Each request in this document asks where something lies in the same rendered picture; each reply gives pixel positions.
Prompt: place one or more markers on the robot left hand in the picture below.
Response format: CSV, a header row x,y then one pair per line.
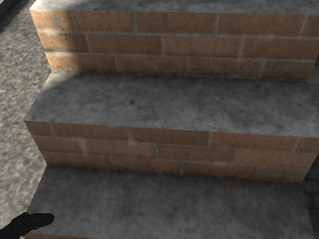
x,y
24,223

